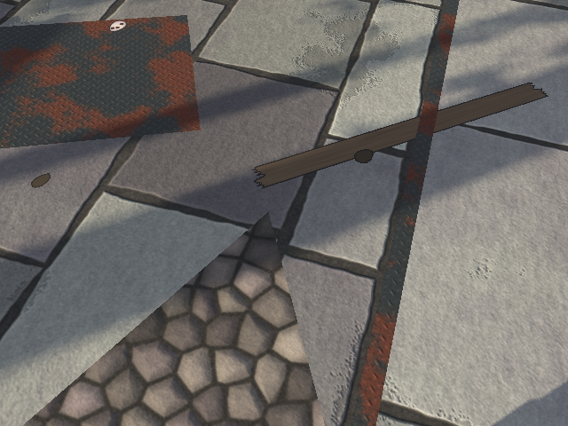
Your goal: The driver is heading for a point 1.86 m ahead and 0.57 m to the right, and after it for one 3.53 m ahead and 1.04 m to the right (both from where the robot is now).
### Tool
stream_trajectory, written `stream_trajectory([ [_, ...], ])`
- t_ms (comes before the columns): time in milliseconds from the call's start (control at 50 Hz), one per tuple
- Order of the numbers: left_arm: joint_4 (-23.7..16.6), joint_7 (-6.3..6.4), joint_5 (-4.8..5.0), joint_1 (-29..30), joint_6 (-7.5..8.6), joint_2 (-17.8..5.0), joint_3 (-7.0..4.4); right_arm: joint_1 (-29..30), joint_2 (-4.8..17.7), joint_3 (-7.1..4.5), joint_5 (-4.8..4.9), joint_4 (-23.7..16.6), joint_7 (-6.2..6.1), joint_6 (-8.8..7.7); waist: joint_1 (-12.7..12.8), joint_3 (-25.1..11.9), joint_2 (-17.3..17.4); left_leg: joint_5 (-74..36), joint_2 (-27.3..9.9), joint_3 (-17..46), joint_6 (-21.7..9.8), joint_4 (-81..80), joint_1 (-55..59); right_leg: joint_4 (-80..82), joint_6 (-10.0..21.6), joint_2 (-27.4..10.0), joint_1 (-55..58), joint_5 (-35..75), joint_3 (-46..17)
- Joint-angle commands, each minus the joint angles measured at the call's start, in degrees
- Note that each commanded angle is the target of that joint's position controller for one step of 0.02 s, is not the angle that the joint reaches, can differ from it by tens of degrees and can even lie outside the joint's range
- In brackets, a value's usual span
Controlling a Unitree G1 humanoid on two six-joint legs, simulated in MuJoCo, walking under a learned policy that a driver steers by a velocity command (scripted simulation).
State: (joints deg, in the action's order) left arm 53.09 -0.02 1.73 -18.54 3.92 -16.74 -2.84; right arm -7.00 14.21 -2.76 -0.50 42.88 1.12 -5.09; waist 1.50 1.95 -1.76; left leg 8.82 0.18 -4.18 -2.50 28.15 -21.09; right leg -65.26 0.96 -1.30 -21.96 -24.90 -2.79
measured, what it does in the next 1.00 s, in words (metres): walks ahead, turning right: right foot, then left foot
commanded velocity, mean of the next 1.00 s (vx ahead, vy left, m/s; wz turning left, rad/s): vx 0.09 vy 0.00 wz -0.43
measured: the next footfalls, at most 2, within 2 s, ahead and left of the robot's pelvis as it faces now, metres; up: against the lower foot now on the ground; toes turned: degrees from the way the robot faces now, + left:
right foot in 0.36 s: +0.24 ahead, -0.14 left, +0.00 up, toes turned -14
left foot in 0.78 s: +0.28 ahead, +0.09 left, +0.00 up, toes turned -28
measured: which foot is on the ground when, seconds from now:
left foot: down 0.00-0.38, up 0.40-0.76, down 0.78-1.00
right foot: up 0.00-0.34, down 0.36-0.78, up 0.80-1.00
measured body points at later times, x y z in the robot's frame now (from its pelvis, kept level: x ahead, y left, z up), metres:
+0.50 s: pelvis +0.14 -0.03 +0.00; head +0.19 -0.06 +0.44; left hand +0.36 +0.21 -0.09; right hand +0.23 -0.34 -0.12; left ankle +0.12 +0.12 -0.65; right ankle +0.20 -0.13 -0.73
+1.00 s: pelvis +0.18 +0.01 +0.01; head +0.22 +0.02 +0.46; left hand +0.45 +0.19 -0.10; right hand +0.15 -0.28 -0.10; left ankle +0.24 +0.11 -0.73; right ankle +0.10 -0.12 -0.68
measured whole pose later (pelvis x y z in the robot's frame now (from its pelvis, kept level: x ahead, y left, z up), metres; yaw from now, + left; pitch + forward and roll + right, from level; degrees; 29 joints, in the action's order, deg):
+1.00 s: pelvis +0.18 +0.01 +0.01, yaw -28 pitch +1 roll -1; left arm 39.2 1.9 0.2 -10.7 -2.8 -17.7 -4.9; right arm -11.3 14.0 -2.7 -0.7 46.0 -1.3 -0.3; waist -1.5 1.0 -2.2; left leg 13.2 -1.0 1.1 -0.6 26.8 -15.0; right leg -52.2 -4.5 2.7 -24.4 -24.3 -6.4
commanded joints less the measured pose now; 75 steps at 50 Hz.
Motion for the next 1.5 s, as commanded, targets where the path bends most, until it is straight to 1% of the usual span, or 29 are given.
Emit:
stream_trajectory([
  [20,-3.1,0.87,-0.25,-2.2,-1.15,-4.7,-1.92,-1.7,5.1,-1.49,-0.66,-0.8,0.15,-1.14,-0.1,-4.6,7.9,-26.7,-15.3,10.6,-8.7,-13.8,10.6,-1.6,-1.3,-5.1,-9.1,4.0,-2.2],
  [100,-6.0,1.11,-0.98,-0.3,-3.13,-2.6,-2.01,0.3,7.5,-2.23,-1.07,0.5,-1.34,-1.19,1.7,-3.4,7.5,-34.3,-14.8,1.5,-9.8,-15.8,7.3,5.6,-3.3,-4.6,-10.1,13.0,-0.7],
  [180,-9.3,-0.48,-1.32,6.1,-2.93,-1.4,-1.58,-0.5,9.1,-2.52,-0.5,1.5,-3.2,0.64,-0.9,-4.2,6.4,-31.0,-13.9,-3.9,-8.9,-15.1,10.7,19.3,-2.8,-4.2,-7.8,23.6,2.3],
  [320,-14.4,-2.78,-1.37,8.8,-3.7,-4.0,-2.9,-0.9,11.5,-3.66,2.01,2.5,-3.87,4.05,-0.9,-4.1,6.6,-32.2,-17.6,-3.7,-6.1,-2.7,19.5,30.5,1.4,-1.1,-6.2,13.7,6.0],
  [340,-13.9,-2.64,-1.41,5.4,-3.42,-4.8,-3.52,-0.6,11.1,-3.62,2.29,2.5,-4.05,4.37,1.0,-5.6,5.5,-33.9,-15.5,-5.4,-4.1,3.9,18.5,35.8,2.9,1.0,-0.4,18.0,7.3],
  [360,-13.3,-1.74,-1.73,1.1,-3.11,-9.3,-5.11,-3.9,10.2,-3.42,1.55,3.0,-3.91,4.33,2.3,-9.0,-0.3,-27.3,-10.8,-7.2,-0.1,14.8,14.0,40.0,5.7,0.0,9.7,37.0,2.6],
  [380,-14.1,-0.23,-2.41,-0.9,-3.36,-16.6,-6.84,-5.4,7.0,-2.32,-1.26,0.8,-3.32,3.74,0.4,-13.1,-14.5,7.5,-3.1,-8.3,5.0,34.0,-4.5,36.9,14.1,-13.7,24.8,67.5,-16.5],
  [400,-15.6,-0.25,-3.07,-0.5,-3.28,-15.2,-5.9,-4.4,6.6,-1.65,-1.23,-0.4,-2.48,3.26,0.9,-22.3,-14.1,32.6,3.8,3.2,6.3,47.4,-14.2,40.3,24.6,-21.8,31.7,62.4,-31.8],
  [420,-16.6,-0.72,-2.5,1.5,-3.06,-12.2,-5.06,-1.5,8.9,-2.31,0.59,-0.2,-1.84,3.21,2.5,-21.1,-6.4,30.0,0.9,9.1,5.2,49.8,-16.3,41.9,22.4,-19.3,28.9,55.3,-27.1],
  [440,-17.0,-0.55,-1.69,5.0,-2.85,-10.2,-4.57,0.3,8.4,-2.26,1.37,-0.6,-2.0,3.49,1.1,-16.1,-3.1,25.5,-0.8,9.1,4.5,47.4,-17.8,42.3,18.8,-16.3,24.0,47.2,-21.7],
  [460,-17.3,-0.27,-0.93,7.4,-3.11,-8.8,-4.21,0.9,8.2,-2.41,0.71,-0.1,-2.67,3.97,-0.2,-11.7,0.5,21.9,-2.0,8.8,4.6,42.7,-17.6,43.7,15.8,-13.7,18.4,40.1,-18.6],
  [540,-18.8,1.2,-1.95,10.1,-4.35,-9.1,-4.38,-0.7,7.2,-2.39,0.34,0.1,-3.5,5.09,-2.6,-9.9,-4.5,15.7,-0.4,7.5,5.9,29.5,-9.3,46.4,13.5,-8.9,8.6,32.2,-15.5],
  [600,-19.2,1.99,-1.46,9.8,-4.69,-10.2,-4.92,-0.1,6.4,-1.92,0.37,0.1,-3.53,5.0,-1.8,-11.2,-4.9,12.3,0.4,8.2,6.8,21.8,-6.1,46.2,12.8,-8.1,7.7,26.7,-16.4],
  [760,-20.1,2.17,-1.19,10.6,-6.36,-8.1,-3.86,-4.3,7.4,-2.43,0.49,1.0,-1.54,3.62,-2.8,-9.7,-7.8,3.0,0.7,6.1,3.4,-1.7,7.1,42.0,7.8,-5.1,4.3,15.2,-20.3],
  [780,-19.7,2.24,-1.41,8.3,-6.43,-6.2,-3.26,-5.3,9.9,-3.01,-0.52,0.8,-1.52,3.58,-2.3,-9.1,-3.2,2.0,-5.6,11.6,0.9,-6.6,11.1,36.9,4.7,-1.9,0.4,9.8,-17.2],
  [800,-20.5,2.06,-1.73,6.4,-6.04,-3.7,-2.64,-3.7,15.2,-3.97,-1.72,0.0,-1.88,3.98,1.0,-7.0,12.0,-3.9,-17.1,25.3,-5.7,-10.6,13.2,25.5,1.1,7.5,-8.7,-2.9,-6.9],
  [820,-21.6,2.01,-2.08,8.9,-5.13,-7.5,-3.73,-3.2,14.0,-3.74,-3.18,-0.7,-1.82,3.81,-1.2,-5.6,17.9,-5.9,-23.6,35.0,-13.6,-13.6,7.2,13.2,-1.2,8.1,-10.7,-11.0,-5.9],
  [840,-20.4,1.91,-1.69,8.5,-4.91,-10.4,-4.77,-0.4,12.1,-3.18,-2.65,-2.1,-2.09,3.44,-0.8,-4.7,13.0,-5.9,-21.5,31.9,-13.7,-12.9,6.5,4.8,-1.8,7.0,-10.5,-8.2,-8.4],
  [860,-18.7,1.93,-1.44,6.9,-5.25,-10.1,-5.0,1.9,10.7,-2.86,-1.46,-2.4,-2.29,3.33,0.5,-4.1,10.1,-6.7,-17.9,26.2,-10.9,-11.3,6.9,1.6,-2.5,7.0,-10.8,-5.0,-8.3],
  [900,-17.1,2.3,-1.89,5.4,-6.1,-6.8,-4.2,2.5,8.1,-1.87,0.2,-2.2,-2.49,3.26,0.4,-3.8,9.0,-10.0,-14.4,20.6,-8.7,-9.6,9.2,-0.9,-4.4,6.4,-10.9,-0.9,-8.3],
  [940,-17.3,2.11,-1.48,6.6,-6.15,-4.0,-3.09,1.1,6.6,-1.27,0.06,-1.4,-2.58,3.68,-0.1,-4.1,9.8,-12.4,-11.7,16.0,-8.4,-9.1,10.4,5.6,-5.7,5.2,-7.9,0.9,-5.4],
  [1000,-18.4,1.66,-1.52,10.6,-5.79,-1.1,-1.44,-1.5,8.1,-1.55,-0.04,-0.3,-2.71,4.46,-2.9,-5.4,13.2,-14.1,-10.6,13.8,-8.2,-7.5,12.5,22.7,-6.3,1.9,0.0,-0.5,0.0],
  [1080,-15.7,1.52,-1.34,7.1,-5.64,-3.8,-2.05,-4.7,9.0,-1.42,1.31,1.4,-2.26,4.61,-2.0,-4.6,11.4,-14.9,-10.5,15.1,-6.1,-5.0,10.5,46.7,-3.5,2.1,12.5,16.6,1.4],
  [1100,-16.0,1.88,-1.87,6.6,-5.69,-5.9,-2.26,-5.8,8.2,-0.97,0.78,1.7,-1.93,3.81,-2.5,-6.0,8.3,-11.9,-9.8,14.5,-3.0,-4.3,7.3,46.0,-1.8,-1.4,18.1,23.9,-2.8],
  [1120,-16.1,2.37,-2.3,5.7,-5.94,-9.7,-2.93,-7.0,7.3,-0.63,-0.8,1.3,-1.11,2.73,-4.6,-8.1,0.1,-6.5,-6.0,10.4,-0.3,-1.1,3.8,40.5,0.7,-6.6,22.4,37.4,-6.9],
  [1140,-14.9,1.69,-2.52,7.0,-5.88,-7.1,-2.47,-6.7,5.1,-0.17,-0.74,1.8,-0.96,2.29,-5.0,-8.8,-6.6,1.5,-3.0,6.3,2.5,-2.7,7.7,40.0,3.4,-6.2,15.8,28.2,-6.5],
  [1180,-15.0,0.85,-3.05,8.1,-5.15,-3.2,-1.53,-1.3,6.9,-0.47,-0.68,2.0,-1.17,2.74,-2.4,-5.2,-2.5,0.5,-2.4,5.5,4.2,-1.3,9.0,41.7,2.1,-3.6,11.2,18.2,-5.6],
  [1280,-13.5,1.07,-2.62,7.1,-3.82,-3.2,-1.11,-2.3,6.2,-0.49,-0.21,3.8,-2.06,4.14,-2.8,-1.5,-2.1,-0.8,-2.6,5.9,3.3,-1.3,9.7,41.8,0.6,-2.2,7.1,15.8,-4.6],
  [1500,-9.9,1.4,-2.4,6.0,-3.2,-2.6,-0.62,-2.9,6.4,-0.79,0.12,9.4,-2.8,4.52,-2.7,-1.1,1.1,-1.4,-2.7,6.0,4.1,-2.0,10.6,41.6,0.4,-0.9,7.5,15.2,-3.5],
])
Velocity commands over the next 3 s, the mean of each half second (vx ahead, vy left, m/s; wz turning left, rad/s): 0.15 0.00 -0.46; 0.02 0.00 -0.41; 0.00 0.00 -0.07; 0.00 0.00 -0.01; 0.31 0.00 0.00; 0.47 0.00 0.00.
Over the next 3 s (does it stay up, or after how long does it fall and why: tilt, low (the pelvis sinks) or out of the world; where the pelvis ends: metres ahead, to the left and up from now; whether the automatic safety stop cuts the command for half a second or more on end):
stays up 0.53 -0.23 0.01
